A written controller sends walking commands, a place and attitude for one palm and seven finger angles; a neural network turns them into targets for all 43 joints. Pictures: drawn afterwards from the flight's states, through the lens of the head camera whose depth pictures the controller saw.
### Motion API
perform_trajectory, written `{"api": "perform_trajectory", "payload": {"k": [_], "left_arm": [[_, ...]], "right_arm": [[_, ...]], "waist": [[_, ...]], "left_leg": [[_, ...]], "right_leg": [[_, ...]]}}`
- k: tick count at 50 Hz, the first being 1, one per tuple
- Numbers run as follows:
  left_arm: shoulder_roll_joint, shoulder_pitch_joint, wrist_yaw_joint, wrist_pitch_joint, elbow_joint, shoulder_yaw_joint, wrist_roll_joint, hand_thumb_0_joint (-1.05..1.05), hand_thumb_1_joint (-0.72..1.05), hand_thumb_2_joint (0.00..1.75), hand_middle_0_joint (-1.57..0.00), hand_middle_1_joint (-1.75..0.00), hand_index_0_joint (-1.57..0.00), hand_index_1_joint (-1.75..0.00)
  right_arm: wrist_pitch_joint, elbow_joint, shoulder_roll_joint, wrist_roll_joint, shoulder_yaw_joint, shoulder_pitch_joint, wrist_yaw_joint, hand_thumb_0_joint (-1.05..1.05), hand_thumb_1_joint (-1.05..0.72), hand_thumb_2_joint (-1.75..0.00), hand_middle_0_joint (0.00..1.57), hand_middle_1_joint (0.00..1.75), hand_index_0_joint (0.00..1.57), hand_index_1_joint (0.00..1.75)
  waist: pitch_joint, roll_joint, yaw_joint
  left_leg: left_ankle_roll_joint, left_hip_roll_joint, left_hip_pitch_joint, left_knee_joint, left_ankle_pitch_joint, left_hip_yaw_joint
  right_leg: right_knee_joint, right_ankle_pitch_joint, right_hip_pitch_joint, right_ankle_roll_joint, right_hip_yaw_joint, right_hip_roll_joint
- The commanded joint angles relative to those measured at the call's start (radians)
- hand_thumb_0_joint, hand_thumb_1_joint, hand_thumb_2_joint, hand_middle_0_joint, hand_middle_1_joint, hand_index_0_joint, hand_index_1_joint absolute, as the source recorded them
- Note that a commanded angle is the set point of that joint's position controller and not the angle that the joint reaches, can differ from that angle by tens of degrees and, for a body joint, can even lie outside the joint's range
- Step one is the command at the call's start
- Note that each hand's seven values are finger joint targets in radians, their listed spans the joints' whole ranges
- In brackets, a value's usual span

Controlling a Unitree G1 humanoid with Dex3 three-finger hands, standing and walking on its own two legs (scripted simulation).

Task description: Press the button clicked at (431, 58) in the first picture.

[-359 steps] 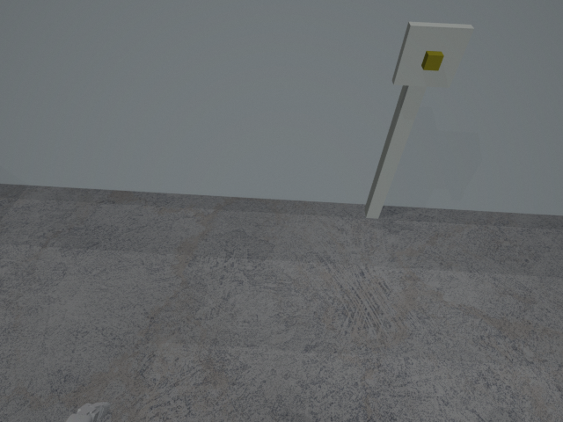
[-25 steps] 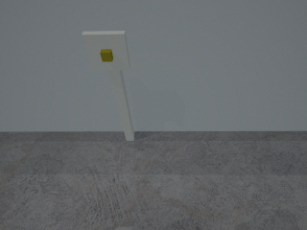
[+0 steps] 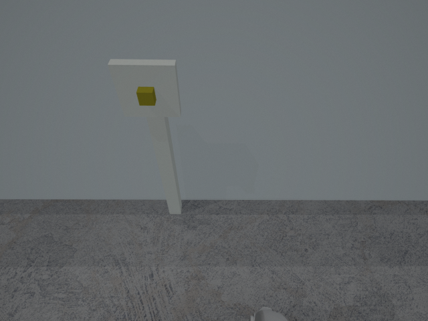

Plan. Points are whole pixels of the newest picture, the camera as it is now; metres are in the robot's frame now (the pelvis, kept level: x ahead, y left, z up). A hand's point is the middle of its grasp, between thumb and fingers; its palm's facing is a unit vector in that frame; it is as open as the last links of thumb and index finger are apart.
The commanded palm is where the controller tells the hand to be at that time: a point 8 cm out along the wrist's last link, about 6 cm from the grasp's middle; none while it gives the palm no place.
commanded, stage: take the last steps up to it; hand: left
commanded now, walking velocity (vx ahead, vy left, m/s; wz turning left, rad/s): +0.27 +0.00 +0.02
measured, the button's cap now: (146, 95) +0.69 +0.23 +0.02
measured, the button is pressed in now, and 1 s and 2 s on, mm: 0 0 0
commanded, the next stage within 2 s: come to a stop and stand still in 0.32 s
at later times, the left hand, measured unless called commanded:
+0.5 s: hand out of the picture +0.15 +0.18 -0.19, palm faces +0.13 -0.98 -0.15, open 7.3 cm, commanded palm none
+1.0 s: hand (151, 291) +0.21 +0.15 -0.17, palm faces +0.04 -0.96 -0.27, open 7.4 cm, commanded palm none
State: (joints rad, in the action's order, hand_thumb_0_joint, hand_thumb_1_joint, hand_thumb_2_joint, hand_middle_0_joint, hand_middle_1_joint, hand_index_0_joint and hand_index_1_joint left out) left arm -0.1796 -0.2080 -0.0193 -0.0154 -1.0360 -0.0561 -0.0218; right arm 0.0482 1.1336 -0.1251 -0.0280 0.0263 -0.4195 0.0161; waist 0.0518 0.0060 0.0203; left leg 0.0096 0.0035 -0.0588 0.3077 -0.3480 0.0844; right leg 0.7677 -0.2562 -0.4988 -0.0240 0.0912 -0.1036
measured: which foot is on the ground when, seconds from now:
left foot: down 0.00-0.08, up 0.10-0.44, down 0.46-0.96, up 0.98-1.00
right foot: up 0.00-0.06, down 0.08-0.48, up 0.50-0.92, down 0.94-1.00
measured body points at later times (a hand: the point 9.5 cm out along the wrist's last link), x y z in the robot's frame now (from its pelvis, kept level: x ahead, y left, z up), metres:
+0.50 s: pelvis +0.17 +0.01 -0.01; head +0.17 +0.04 +0.44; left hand +0.14 +0.23 -0.18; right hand +0.26 -0.22 -0.14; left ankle +0.22 +0.10 -0.74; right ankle +0.12 -0.13 -0.73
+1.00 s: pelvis +0.16 -0.04 -0.01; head +0.17 -0.06 +0.44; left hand +0.21 +0.20 -0.15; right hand +0.21 -0.28 -0.17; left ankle +0.21 +0.10 -0.73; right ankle +0.17 -0.16 -0.74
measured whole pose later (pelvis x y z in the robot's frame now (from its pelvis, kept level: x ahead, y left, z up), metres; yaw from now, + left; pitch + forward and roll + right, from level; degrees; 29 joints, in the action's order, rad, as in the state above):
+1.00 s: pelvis +0.16 -0.04 -0.01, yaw +0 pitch -2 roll +0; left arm -0.17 -0.22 0.03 -0.02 -1.01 -0.04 -0.03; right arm -0.06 1.04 -0.19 -0.02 0.07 -0.19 0.01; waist 0.05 -0.04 0.00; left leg -0.02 0.07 0.36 0.68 -0.39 0.07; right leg 0.59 -0.30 -0.26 -0.01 0.06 -0.05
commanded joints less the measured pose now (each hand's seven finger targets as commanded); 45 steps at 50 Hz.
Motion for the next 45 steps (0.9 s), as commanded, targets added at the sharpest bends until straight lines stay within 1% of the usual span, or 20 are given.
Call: {"api": "perform_trajectory", "payload": {"k": [1,2,3,4,5,8,10,12,19,21,22,23,24,26,29,32,37,42,44,45], "left_arm": [[-0.057,0.009,-0.006,0.052,0.064,-0.012,0.001,0.0,0.9,0.9,-0.2,-0.3,-0.2,-0.3],[-0.078,-0.126,-0.002,0.062,0.021,-0.02,-0.003,0.0,0.9,0.9,-0.2,-0.3,-0.2,-0.3],[-0.147,-0.267,0.007,0.078,-0.024,-0.036,-0.009,0.0,0.9,0.9,-0.2,-0.3,-0.2,-0.3],[-0.259,-0.388,0.021,0.084,-0.051,-0.063,-0.007,0.0,0.9,0.9,-0.2,-0.3,-0.2,-0.3],[-0.276,-0.373,0.024,0.08,-0.05,-0.063,0.011,0.0,0.9,0.9,-0.2,-0.3,-0.2,-0.3],[-0.129,-0.115,0.039,0.075,0.014,-0.023,0.004,0.0,0.9,0.9,-0.2,-0.3,-0.2,-0.3],[-0.081,-0.057,0.042,0.08,0.025,-0.006,-0.002,0.0,0.9,0.9,-0.2,-0.3,-0.2,-0.3],[-0.076,-0.06,0.042,0.084,0.02,-0.008,-0.006,0.0,0.9,0.9,-0.2,-0.3,-0.2,-0.3],[-0.134,-0.107,0.033,0.079,-0.011,-0.016,-0.003,0.0,0.9,0.9,-0.2,-0.3,-0.2,-0.3],[-0.123,-0.101,0.033,0.069,-0.022,-0.014,0.002,0.0,0.9,0.9,-0.2,-0.3,-0.2,-0.3],[-0.09,-0.108,0.037,0.061,-0.024,-0.004,0.004,0.0,0.9,0.9,-0.2,-0.3,-0.2,-0.3],[-0.038,-0.145,0.04,0.053,-0.019,0.009,0.011,0.0,0.9,0.9,-0.2,-0.3,-0.2,-0.3],[-0.01,-0.186,0.047,0.043,-0.029,0.021,0.019,0.0,0.9,0.9,-0.2,-0.3,-0.2,-0.3],[-0.04,-0.172,0.06,0.022,-0.052,0.027,0.016,0.0,0.9,0.9,-0.2,-0.3,-0.2,-0.3],[-0.058,-0.155,0.06,0.002,-0.049,0.015,0.01,0.0,0.9,0.9,-0.2,-0.3,-0.2,-0.3],[-0.067,-0.135,0.056,-0.02,-0.009,-0.005,0.002,0.0,0.9,0.9,-0.2,-0.3,-0.2,-0.3],[-0.055,-0.114,0.052,-0.037,0.044,-0.019,0.001,0.0,0.9,0.9,-0.2,-0.3,-0.2,-0.3],[-0.039,-0.111,0.049,-0.019,0.059,-0.005,0.001,0.0,0.9,0.9,-0.2,-0.3,-0.2,-0.3],[-0.05,-0.178,0.049,-0.006,0.033,-0.003,-0.001,0.0,0.9,0.9,-0.2,-0.3,-0.2,-0.3],[-0.092,-0.175,0.052,0.002,0.032,-0.004,-0.01,0.0,0.9,0.9,-0.2,-0.3,-0.2,-0.3]], "right_arm": [[0.011,-0.023,-0.181,0.0,0.04,-0.028,0.013,0.0,-0.9,-0.9,0.2,0.3,0.2,0.3],[0.013,-0.019,-0.181,0.006,0.038,-0.019,0.012,0.0,-0.9,-0.9,0.2,0.3,0.2,0.3],[0.019,-0.027,-0.15,0.017,0.037,-0.026,0.004,0.0,-0.9,-0.9,0.2,0.3,0.2,0.3],[0.027,-0.06,-0.088,0.027,0.025,-0.063,0.0,0.0,-0.9,-0.9,0.2,0.3,0.2,0.3],[0.017,-0.077,-0.121,0.03,0.03,-0.011,0.003,0.0,-0.9,-0.9,0.2,0.3,0.2,0.3],[-0.004,-0.098,-0.093,0.009,0.035,0.097,-0.011,0.0,-0.9,-0.9,0.2,0.3,0.2,0.3],[-0.029,-0.076,-0.061,0.002,0.03,0.032,-0.016,0.0,-0.9,-0.9,0.2,0.3,0.2,0.3],[-0.041,-0.073,-0.037,0.002,0.028,0.011,-0.02,0.0,-0.9,-0.9,0.2,0.3,0.2,0.3],[-0.013,-0.131,-0.063,0.007,0.024,0.141,-0.033,0.0,-0.9,-0.9,0.2,0.3,0.2,0.3],[-0.004,-0.113,-0.077,0.006,0.025,0.1,-0.029,0.0,-0.9,-0.9,0.2,0.3,0.2,0.3],[0.006,-0.092,-0.109,0.007,0.025,0.054,-0.022,0.0,-0.9,-0.9,0.2,0.3,0.2,0.3],[0.011,-0.083,-0.174,0.002,0.031,0.01,-0.01,0.0,-0.9,-0.9,0.2,0.3,0.2,0.3],[0.003,-0.085,-0.208,0.005,0.03,0.023,0.003,0.0,-0.9,-0.9,0.2,0.3,0.2,0.3],[-0.007,-0.085,-0.193,0.011,0.014,0.111,0.03,0.0,-0.9,-0.9,0.2,0.3,0.2,0.3],[-0.023,-0.097,-0.188,0.016,0.032,0.156,0.042,0.0,-0.9,-0.9,0.2,0.3,0.2,0.3],[-0.042,-0.119,-0.214,0.013,0.056,0.179,0.045,0.0,-0.9,-0.9,0.2,0.3,0.2,0.3],[-0.051,-0.152,-0.199,0.008,0.065,0.243,0.032,0.0,-0.9,-0.9,0.2,0.3,0.2,0.3],[-0.061,-0.155,-0.211,0.001,0.074,0.259,0.014,0.0,-0.9,-0.9,0.2,0.3,0.2,0.3],[-0.066,-0.155,-0.205,0.009,0.075,0.257,0.008,0.0,-0.9,-0.9,0.2,0.3,0.2,0.3],[-0.068,-0.155,-0.161,0.017,0.07,0.232,0.003,0.0,-0.9,-0.9,0.2,0.3,0.2,0.3]], "waist": [[0.057,-0.088,-0.031],[-0.011,-0.057,-0.094],[-0.109,0.044,-0.148],[-0.232,0.293,-0.16],[-0.227,0.226,-0.161],[0.009,0.062,-0.065],[0.023,0.093,-0.006],[0.018,0.096,0.015],[0.006,0.094,-0.025],[-0.005,0.072,-0.001],[-0.022,-0.011,0.016],[-0.062,-0.191,0.016],[-0.108,-0.283,-0.002],[-0.064,-0.248,-0.02],[-0.068,-0.143,-0.013],[-0.105,-0.087,-0.008],[-0.12,-0.157,-0.022],[-0.099,-0.215,-0.022],[-0.112,-0.16,-0.054],[-0.086,-0.038,-0.046]], "left_leg": [[0.126,0.246,0.163,0.054,0.485,-0.104],[0.096,0.198,0.187,0.213,0.534,-0.06],[0.055,0.14,0.347,0.454,0.439,-0.014],[0.01,-0.002,0.582,0.784,-0.137,0.033],[0.022,0.022,0.619,0.96,-0.245,-0.078],[0.015,0.13,0.634,0.962,-0.024,-0.111],[-0.011,0.135,0.535,0.838,0.011,-0.073],[-0.027,0.128,0.481,0.705,0.028,-0.033],[-0.039,0.084,0.396,0.349,0.102,0.028],[-0.041,0.062,0.261,0.217,0.174,0.051],[-0.039,0.096,0.155,0.144,0.29,-0.003],[0.018,0.243,0.075,0.105,0.534,-0.163],[0.099,0.38,0.083,0.051,0.756,-0.288],[0.143,0.383,0.156,0.029,0.95,-0.262],[0.16,0.361,0.118,0.067,1.106,-0.181],[0.179,0.375,0.108,0.071,1.003,-0.149],[0.162,0.332,0.187,0.058,0.744,-0.089],[0.137,0.311,0.265,0.046,0.433,-0.125],[0.085,0.26,0.337,0.109,0.253,-0.1],[0.035,0.19,0.391,0.189,0.123,-0.061]], "right_leg": [[-0.18,0.03,0.188,0.034,0.059,0.064],[-0.254,0.076,0.353,0.045,0.063,0.079],[-0.286,0.08,0.597,0.097,-0.084,-0.042],[-0.406,0.192,0.787,0.211,-0.505,-0.334],[-0.497,0.059,0.692,0.266,-0.598,-0.391],[-0.565,-0.087,0.313,0.207,-0.349,-0.283],[-0.592,-0.015,0.178,0.168,-0.184,-0.221],[-0.592,0.044,0.141,0.162,-0.109,-0.187],[-0.521,0.074,0.25,0.159,-0.089,-0.172],[-0.438,0.06,0.218,0.123,-0.055,-0.134],[-0.319,0.081,0.182,0.087,-0.021,-0.083],[-0.184,-0.022,0.12,0.031,0.034,0.001],[-0.085,-0.254,0.14,-0.01,0.037,0.041],[0.038,-0.329,0.166,-0.015,-0.053,0.018],[0.107,-0.249,0.126,-0.02,-0.07,0.011],[0.251,-0.227,0.059,-0.021,-0.095,0.035],[0.277,-0.186,0.058,-0.027,-0.095,0.047],[-0.044,-0.164,0.201,-0.008,-0.028,0.048],[-0.264,0.016,0.336,-0.008,-0.005,0.053],[-0.391,0.071,0.367,0.001,-0.06,0.009]]}}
